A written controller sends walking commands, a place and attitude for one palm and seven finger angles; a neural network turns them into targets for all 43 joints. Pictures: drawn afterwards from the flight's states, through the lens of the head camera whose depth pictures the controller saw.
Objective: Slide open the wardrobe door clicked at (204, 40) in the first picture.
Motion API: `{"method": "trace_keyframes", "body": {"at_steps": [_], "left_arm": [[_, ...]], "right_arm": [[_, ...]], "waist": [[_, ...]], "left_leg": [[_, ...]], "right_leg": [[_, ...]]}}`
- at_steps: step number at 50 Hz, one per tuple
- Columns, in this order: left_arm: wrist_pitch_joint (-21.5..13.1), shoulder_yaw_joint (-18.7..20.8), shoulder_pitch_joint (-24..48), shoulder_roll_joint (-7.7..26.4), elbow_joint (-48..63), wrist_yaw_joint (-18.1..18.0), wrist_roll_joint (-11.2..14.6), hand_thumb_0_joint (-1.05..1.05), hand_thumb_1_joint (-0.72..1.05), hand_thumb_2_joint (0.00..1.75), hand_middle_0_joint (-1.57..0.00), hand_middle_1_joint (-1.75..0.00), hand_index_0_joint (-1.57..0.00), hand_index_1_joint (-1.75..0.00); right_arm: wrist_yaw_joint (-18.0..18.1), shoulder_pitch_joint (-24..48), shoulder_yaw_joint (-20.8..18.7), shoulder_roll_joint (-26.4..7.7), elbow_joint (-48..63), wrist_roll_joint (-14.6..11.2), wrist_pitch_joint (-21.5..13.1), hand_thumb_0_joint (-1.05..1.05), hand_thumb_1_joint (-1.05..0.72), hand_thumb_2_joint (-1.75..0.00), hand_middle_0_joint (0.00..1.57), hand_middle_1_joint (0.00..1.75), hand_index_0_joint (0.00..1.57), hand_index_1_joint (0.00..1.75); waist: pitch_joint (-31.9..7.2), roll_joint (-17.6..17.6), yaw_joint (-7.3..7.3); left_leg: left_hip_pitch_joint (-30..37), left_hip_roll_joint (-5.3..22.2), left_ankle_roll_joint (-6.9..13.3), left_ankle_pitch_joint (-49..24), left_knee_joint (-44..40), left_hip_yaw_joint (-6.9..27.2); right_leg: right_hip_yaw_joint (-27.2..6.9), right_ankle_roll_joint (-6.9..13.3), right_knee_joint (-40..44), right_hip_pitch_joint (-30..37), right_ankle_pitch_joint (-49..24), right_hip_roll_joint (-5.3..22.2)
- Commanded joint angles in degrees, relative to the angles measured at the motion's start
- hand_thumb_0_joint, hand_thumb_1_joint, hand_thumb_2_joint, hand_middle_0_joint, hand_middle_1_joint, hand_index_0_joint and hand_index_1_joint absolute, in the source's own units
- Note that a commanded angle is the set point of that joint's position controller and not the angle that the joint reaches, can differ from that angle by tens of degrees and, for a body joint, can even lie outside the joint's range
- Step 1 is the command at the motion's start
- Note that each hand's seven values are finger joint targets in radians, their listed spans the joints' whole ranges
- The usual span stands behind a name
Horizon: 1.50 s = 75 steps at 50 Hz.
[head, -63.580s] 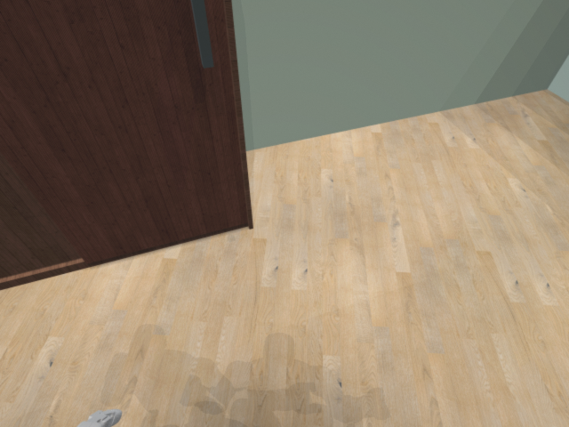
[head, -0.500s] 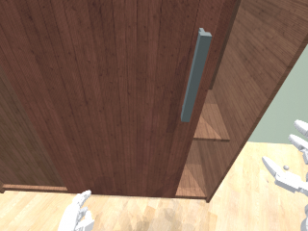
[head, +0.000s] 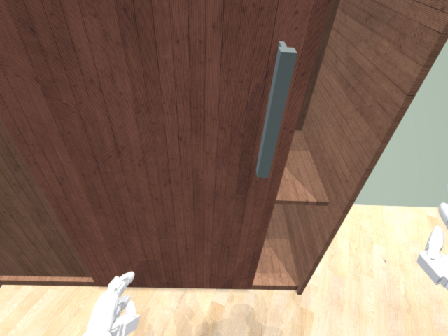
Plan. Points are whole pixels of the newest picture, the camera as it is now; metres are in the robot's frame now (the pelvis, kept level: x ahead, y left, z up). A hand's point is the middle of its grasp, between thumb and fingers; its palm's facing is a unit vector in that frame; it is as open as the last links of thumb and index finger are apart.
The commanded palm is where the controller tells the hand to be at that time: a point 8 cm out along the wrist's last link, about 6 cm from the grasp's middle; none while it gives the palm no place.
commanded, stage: draw the hand back to the body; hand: right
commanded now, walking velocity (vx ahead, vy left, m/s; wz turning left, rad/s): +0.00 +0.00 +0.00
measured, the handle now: (271, 116) +0.50 -0.11 +0.18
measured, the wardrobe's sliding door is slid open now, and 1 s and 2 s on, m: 0.22 0.22 0.22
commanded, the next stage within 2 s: step back with the hand held close in 0.06 s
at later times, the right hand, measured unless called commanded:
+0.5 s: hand (420, 255) +0.19 -0.27 +0.15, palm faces +0.37 +0.82 -0.44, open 7.4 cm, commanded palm +0.13 -0.31 +0.17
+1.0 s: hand out of the picture +0.11 -0.29 +0.16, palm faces +0.49 +0.78 -0.39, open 7.4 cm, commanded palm +0.04 -0.33 +0.17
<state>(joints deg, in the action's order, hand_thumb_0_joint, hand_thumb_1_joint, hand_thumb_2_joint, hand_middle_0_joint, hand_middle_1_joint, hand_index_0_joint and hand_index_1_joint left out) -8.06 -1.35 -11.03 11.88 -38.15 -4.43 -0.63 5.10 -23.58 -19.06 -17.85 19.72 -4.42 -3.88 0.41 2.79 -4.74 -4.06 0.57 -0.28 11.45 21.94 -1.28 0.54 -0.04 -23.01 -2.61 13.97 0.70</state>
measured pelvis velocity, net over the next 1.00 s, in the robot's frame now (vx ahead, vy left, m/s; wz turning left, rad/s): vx -0.10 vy -0.03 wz -0.01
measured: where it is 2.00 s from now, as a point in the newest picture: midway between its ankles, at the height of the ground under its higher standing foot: outside the picture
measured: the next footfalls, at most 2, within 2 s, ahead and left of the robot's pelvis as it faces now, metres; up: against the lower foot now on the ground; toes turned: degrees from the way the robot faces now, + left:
left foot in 1.58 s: -0.26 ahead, +0.06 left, +0.00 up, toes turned +2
right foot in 1.76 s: -0.17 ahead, -0.11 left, -0.01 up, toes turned +3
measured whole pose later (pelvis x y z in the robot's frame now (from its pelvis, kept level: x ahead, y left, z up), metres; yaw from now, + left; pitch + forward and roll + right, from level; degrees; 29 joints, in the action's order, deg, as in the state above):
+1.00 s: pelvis -0.10 -0.03 -0.02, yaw -1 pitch -2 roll +1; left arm -6.6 -0.2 -16.4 11.7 -33.7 -4.3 0.0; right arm 8.9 -26.3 -24.6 -20.8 26.3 0.2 -15.1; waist 0.1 -0.9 0.7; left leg -24.0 0.0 -1.5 10.3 33.4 2.2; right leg 1.1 3.0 -37.6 -24.4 13.3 -0.6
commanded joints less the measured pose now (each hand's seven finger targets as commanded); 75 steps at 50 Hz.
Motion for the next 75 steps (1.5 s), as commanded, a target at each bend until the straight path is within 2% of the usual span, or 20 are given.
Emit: {"method": "trace_keyframes", "body": {"at_steps": [1, 9, 10, 13, 24, 36, 44, 49, 53, 56, 59, 61, 63, 64, 65, 66, 68, 69, 71, 75], "left_arm": [[-3.26, 2.51, 8.43, 6.58, 9.58, -0.9, -0.12, 0.0, 0.9, 0.9, -0.2, -0.3, -0.2, -0.3], [-3.22, 2.48, 8.68, 6.56, 9.26, -1.08, -0.13, 0.0, 0.9, 0.9, -0.2, -0.3, -0.2, -0.3], [-2.03, 2.58, 7.5, 7.75, 12.55, -0.76, 0.68, 0.0, 0.9, 0.9, -0.2, -0.3, -0.2, -0.3], [-0.02, 2.97, 5.99, 7.11, 11.5, -0.42, 0.28, 0.0, 0.9, 0.9, -0.2, -0.3, -0.2, -0.3], [4.15, 4.36, 5.35, 8.09, 16.01, -1.32, 1.04, 0.0, 0.9, 0.9, -0.2, -0.3, -0.2, -0.3], [1.07, 4.78, 2.27, 9.02, 16.02, -1.27, 0.88, 0.0, 0.9, 0.9, -0.2, -0.3, -0.2, -0.3], [-1.29, 4.32, 0.7, 7.78, 13.77, -0.69, 0.41, 0.0, 0.9, 0.9, -0.2, -0.3, -0.2, -0.3], [-2.58, 4.51, 0.67, 8.5, 13.87, -1.0, 0.55, 0.0, 0.9, 0.9, -0.2, -0.3, -0.2, -0.3], [-3.09, 5.15, 1.58, 9.03, 14.16, -0.76, 0.4, 0.0, 0.9, 0.9, -0.2, -0.3, -0.2, -0.3], [-3.29, 5.59, 0.3, 8.17, 13.07, -0.36, 0.04, 0.0, 0.9, 0.9, -0.2, -0.3, -0.2, -0.3], [-2.22, 4.92, 0.06, 5.69, 10.43, 0.98, -0.06, 0.0, 0.9, 0.9, -0.2, -0.3, -0.2, -0.3], [-1.14, 4.88, 0.02, 5.44, 9.36, 1.45, 0.07, 0.0, 0.9, 0.9, -0.2, -0.3, -0.2, -0.3], [-0.7, 4.5, -0.2, 5.65, 10.29, 0.93, 0.47, 0.0, 0.9, 0.9, -0.2, -0.3, -0.2, -0.3], [-1.06, 4.96, 0.51, 7.3, 11.59, 0.33, 0.41, 0.0, 0.9, 0.9, -0.2, -0.3, -0.2, -0.3], [-1.87, 5.24, 1.47, 8.71, 12.63, -0.44, 0.35, 0.0, 0.9, 0.9, -0.2, -0.3, -0.2, -0.3], [-3.2, 5.71, 1.97, 7.66, 12.44, -0.72, -0.08, 0.0, 0.9, 0.9, -0.2, -0.3, -0.2, -0.3], [-4.56, 7.46, 0.72, 7.16, 10.15, 0.37, 0.51, 0.0, 0.9, 0.9, -0.2, -0.3, -0.2, -0.3], [-5.11, 7.56, 0.51, 7.14, 9.83, 0.97, 0.31, 0.0, 0.9, 0.9, -0.2, -0.3, -0.2, -0.3], [-5.8, 6.61, 1.14, 6.35, 9.25, 1.33, 0.36, 0.0, 0.9, 0.9, -0.2, -0.3, -0.2, -0.3], [-5.57, 5.07, 1.26, 6.34, 7.91, 1.23, -0.81, 0.0, 0.9, 0.9, -0.2, -0.3, -0.2, -0.3]], "right_arm": [[1.03, 6.2, -7.19, -11.97, 11.82, -0.16, -3.67, 0.0, -0.9, -0.9, 0.2, 0.3, 0.2, 0.3], [1.37, 10.09, -7.72, -13.04, 12.84, -0.06, -3.91, 0.0, -0.9, -0.9, 0.2, 0.3, 0.2, 0.3], [2.17, 16.15, -13.24, -18.75, 17.52, 0.81, -6.57, 0.0, -0.9, -0.9, 0.2, 0.3, 0.2, 0.3], [1.8, 3.92, -7.29, -11.24, 9.44, 1.41, -7.49, 0.0, -0.9, -0.9, 0.2, 0.3, 0.2, 0.3], [3.65, -2.54, -12.05, -15.74, 16.44, 1.55, -9.64, 0.0, -0.9, -0.9, 0.2, 0.3, 0.2, 0.3], [4.32, -0.17, -12.79, -14.57, 16.88, 3.95, -12.53, 0.0, -0.9, -0.9, 0.2, 0.3, 0.2, 0.3], [5.13, 3.01, -11.76, -14.34, 19.25, 4.03, -14.41, 0.0, -0.9, -0.9, 0.2, 0.3, 0.2, 0.3], [5.45, 0.69, -13.84, -14.6, 19.56, 4.58, -15.23, 0.0, -0.9, -0.9, 0.2, 0.3, 0.2, 0.3], [4.35, -0.86, -14.69, -14.06, 16.62, 5.38, -15.97, 0.0, -0.9, -0.9, 0.2, 0.3, 0.2, 0.3], [3.73, 1.44, -14.44, -14.78, 17.4, 4.83, -16.43, 0.0, -0.9, -0.9, 0.2, 0.3, 0.2, 0.3], [4.47, 3.22, -11.76, -15.08, 18.84, 3.79, -15.74, 0.0, -0.9, -0.9, 0.2, 0.3, 0.2, 0.3], [5.14, 5.4, -12.82, -17.22, 21.14, 3.55, -15.63, 0.0, -0.9, -0.9, 0.2, 0.3, 0.2, 0.3], [5.14, 3.64, -13.07, -16.82, 21.69, 3.31, -15.43, 0.0, -0.9, -0.9, 0.2, 0.3, 0.2, 0.3], [5.04, 3.27, -13.49, -16.37, 23.37, 3.21, -15.91, 0.0, -0.9, -0.9, 0.2, 0.3, 0.2, 0.3], [5.27, 3.4, -14.55, -15.9, 24.55, 3.43, -16.62, 0.0, -0.9, -0.9, 0.2, 0.3, 0.2, 0.3], [5.36, 3.81, -17.13, -18.37, 25.21, 3.37, -17.15, 0.0, -0.9, -0.9, 0.2, 0.3, 0.2, 0.3], [4.56, 0.36, -15.81, -15.9, 20.41, 2.13, -17.05, 0.0, -0.9, -0.9, 0.2, 0.3, 0.2, 0.3], [4.41, -0.64, -14.86, -14.38, 19.92, 1.37, -16.5, 0.0, -0.9, -0.9, 0.2, 0.3, 0.2, 0.3], [4.41, -1.12, -11.66, -11.88, 19.77, 1.21, -15.99, 0.0, -0.9, -0.9, 0.2, 0.3, 0.2, 0.3], [4.11, 2.95, -7.96, -11.82, 19.13, 1.85, -14.79, 0.0, -0.9, -0.9, 0.2, 0.3, 0.2, 0.3]], "waist": [[-1.52, 0.03, -0.1], [-1.58, 1.86, 0.3], [0.37, 0.83, 2.35], [-2.37, -4.56, 3.24], [-10.2, 0.5, 3.53], [-3.27, 2.67, 4.41], [-3.53, -0.73, 5.11], [-5.63, 7.16, 4.52], [-1.84, 7.1, 4.34], [-2.47, -2.67, 4.82], [-3.46, -12.95, 5.31], [-6.08, -14.29, 6.22], [-4.63, -9.4, 6.56], [-3.34, 1.77, 6.5], [-4.09, 14.97, 5.85], [-8.26, 22.55, 5.5], [-8.08, 7.97, 4.74], [-7.42, 6.56, 4.27], [-7.6, 8.2, 4.01], [-6.79, 12.26, 4.51]], "left_leg": [[0.74, -0.58, 1.03, -4.73, -3.82, -0.11], [0.62, -0.42, 1.04, -3.56, -4.44, 0.3], [-5.79, 1.83, 1.15, -5.29, -7.58, 7.01], [-9.33, 5.13, 2.07, -5.46, -8.07, 8.98], [-2.27, 2.15, 0.01, -19.12, 4.77, 4.36], [1.19, 0.66, -0.29, -3.54, 12.17, 6.44], [-12.22, 3.73, 2.0, 11.03, 3.62, 10.41], [0.19, -2.23, -0.36, -0.35, 17.66, 4.75], [6.65, -3.67, -0.53, -0.72, 21.9, 7.93], [-7.7, 1.64, 2.49, 1.97, 9.35, 16.75], [-30.25, 13.45, 8.28, 17.92, -6.85, 25.92], [-34.79, 14.56, 8.34, 16.27, -8.41, 22.58], [-33.9, 9.36, 4.23, 14.3, -1.12, 15.07], [-30.5, 3.07, 2.05, 14.26, 7.52, 11.69], [-18.54, -4.25, -0.77, 7.35, 24.15, 4.63], [-11.44, -6.93, -1.57, 14.34, 44.2, 4.07], [-16.09, -6.73, -0.94, 16.14, 52.4, 6.5], [-19.43, -5.61, -1.1, 17.46, 45.89, 5.14], [-18.74, -3.89, -0.73, 18.44, 30.07, 2.25], [-7.32, -4.87, 1.57, 14.75, 4.29, -1.69]], "right_leg": [[0.29, 0.93, 4.7, -4.43, -8.16, 0.21], [0.45, 0.97, 4.7, -4.28, -6.94, 0.04], [0.32, 2.0, 1.39, -8.0, -2.59, 0.89], [-0.4, 1.94, -2.6, -7.27, -3.78, 0.7], [-2.3, 1.84, 0.43, -13.63, -17.16, 4.1], [-6.84, 5.64, 4.86, -38.61, 23.01, 6.33], [-6.06, 3.69, -2.47, -29.72, 20.81, 2.62], [-12.48, 6.19, 7.49, -39.56, 25.81, 8.78], [-12.4, 8.44, 6.26, -51.73, 34.19, 11.52], [-5.36, 4.51, -5.81, -39.49, 26.28, 4.22], [-1.58, 0.31, -25.99, -18.94, 13.73, -1.34], [-1.29, 0.25, -30.45, -11.21, 10.66, -1.99], [-4.27, 1.49, -15.19, -10.68, 12.07, -0.07], [-9.93, 3.68, -2.6, -16.76, 16.7, 3.81], [-19.53, 7.24, 9.07, -29.07, 19.36, 13.07], [-26.66, 10.77, 16.97, -36.3, 25.17, 21.56], [-18.31, 10.58, 12.21, -29.17, 15.65, 20.24], [-16.93, 10.7, 9.49, -23.75, 11.13, 18.48], [-13.85, 9.38, 8.5, -16.19, 5.97, 17.63], [-10.22, 2.09, 12.9, -17.14, 16.77, 13.85]]}}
